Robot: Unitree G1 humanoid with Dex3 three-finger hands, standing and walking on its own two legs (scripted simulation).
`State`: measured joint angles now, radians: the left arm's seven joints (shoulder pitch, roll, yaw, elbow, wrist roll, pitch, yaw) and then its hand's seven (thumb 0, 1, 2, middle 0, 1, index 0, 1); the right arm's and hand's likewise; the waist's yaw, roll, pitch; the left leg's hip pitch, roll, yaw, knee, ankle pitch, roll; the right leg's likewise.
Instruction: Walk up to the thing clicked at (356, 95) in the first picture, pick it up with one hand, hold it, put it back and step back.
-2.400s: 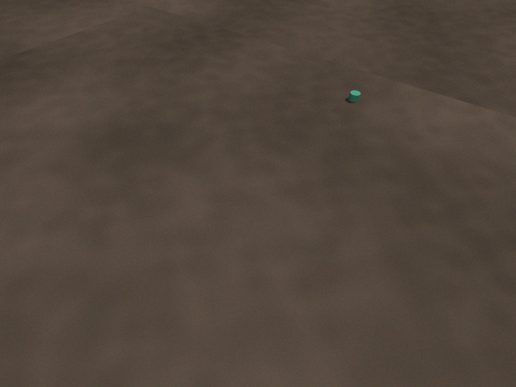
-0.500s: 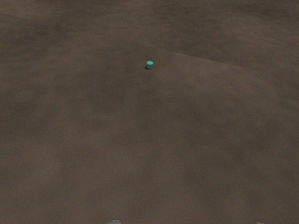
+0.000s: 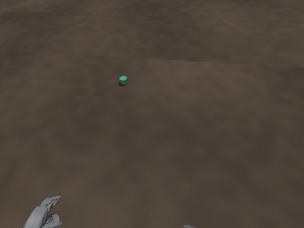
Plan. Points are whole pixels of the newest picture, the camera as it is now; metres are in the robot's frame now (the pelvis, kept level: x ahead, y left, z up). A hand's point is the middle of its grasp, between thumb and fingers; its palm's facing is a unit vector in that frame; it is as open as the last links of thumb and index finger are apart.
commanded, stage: walk up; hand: left
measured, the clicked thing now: (123, 80) +1.60 +0.33 -0.73
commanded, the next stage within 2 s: none
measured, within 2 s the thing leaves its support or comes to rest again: neither
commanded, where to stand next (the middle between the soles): +1.25 +0.07 m, yaw +1 degrees
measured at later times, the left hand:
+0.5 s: hand (61, 173) +0.33 +0.33 -0.14, palm faces -0.05 -0.93 -0.37, open 7.4 cm
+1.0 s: hand (89, 113) +0.58 +0.27 -0.10, palm faces +0.03 -0.92 -0.40, open 7.4 cm
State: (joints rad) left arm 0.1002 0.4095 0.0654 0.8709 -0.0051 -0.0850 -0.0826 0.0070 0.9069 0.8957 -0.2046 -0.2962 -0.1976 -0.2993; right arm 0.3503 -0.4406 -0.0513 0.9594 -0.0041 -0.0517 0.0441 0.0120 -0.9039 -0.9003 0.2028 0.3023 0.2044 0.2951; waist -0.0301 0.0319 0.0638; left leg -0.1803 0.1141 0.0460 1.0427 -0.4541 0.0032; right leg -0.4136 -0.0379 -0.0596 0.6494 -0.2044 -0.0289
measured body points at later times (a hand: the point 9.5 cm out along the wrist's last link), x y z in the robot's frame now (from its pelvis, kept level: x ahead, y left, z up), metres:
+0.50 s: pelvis +0.27 +0.05 +0.01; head +0.29 +0.07 +0.46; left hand +0.33 +0.38 -0.11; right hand +0.36 -0.28 -0.08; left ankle +0.32 +0.17 -0.72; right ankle +0.24 -0.09 -0.65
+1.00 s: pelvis +0.51 +0.00 +0.02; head +0.52 -0.03 +0.47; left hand +0.57 +0.32 -0.07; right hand +0.60 -0.32 -0.11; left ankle +0.58 +0.16 -0.66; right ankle +0.54 -0.11 -0.72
